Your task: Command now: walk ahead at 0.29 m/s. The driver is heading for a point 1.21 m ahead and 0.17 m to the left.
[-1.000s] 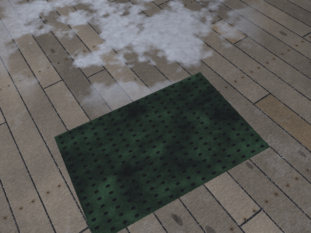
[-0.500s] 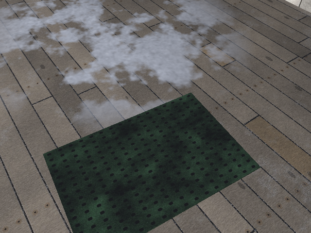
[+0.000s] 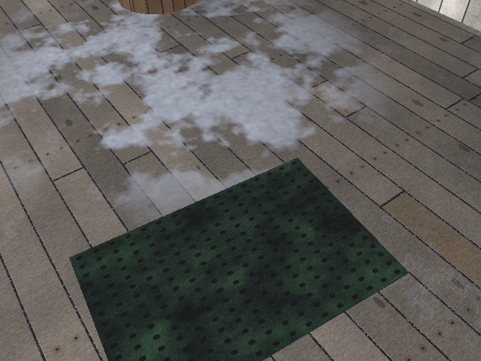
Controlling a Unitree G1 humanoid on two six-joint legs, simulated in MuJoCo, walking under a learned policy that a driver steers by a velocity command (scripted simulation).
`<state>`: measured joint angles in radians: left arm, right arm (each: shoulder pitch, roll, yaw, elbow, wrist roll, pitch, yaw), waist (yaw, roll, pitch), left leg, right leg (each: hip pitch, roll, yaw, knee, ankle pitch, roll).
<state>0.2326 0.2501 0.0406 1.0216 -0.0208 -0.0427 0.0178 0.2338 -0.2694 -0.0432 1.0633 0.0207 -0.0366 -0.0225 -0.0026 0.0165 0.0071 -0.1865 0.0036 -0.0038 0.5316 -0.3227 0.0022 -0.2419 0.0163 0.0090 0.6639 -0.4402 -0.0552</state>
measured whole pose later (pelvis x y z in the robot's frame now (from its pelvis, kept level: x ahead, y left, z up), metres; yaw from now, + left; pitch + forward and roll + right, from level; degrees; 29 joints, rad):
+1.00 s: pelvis +0.49 +0.02 +0.00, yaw +0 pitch +2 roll +2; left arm 0.01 0.24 0.04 0.82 -0.02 -0.09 -0.03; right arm 0.39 -0.26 -0.05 1.02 0.02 -0.07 0.00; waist -0.09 -0.03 0.02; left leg 0.08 -0.06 0.05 0.21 -0.33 0.03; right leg -0.58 -0.07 0.00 0.51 0.02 -0.03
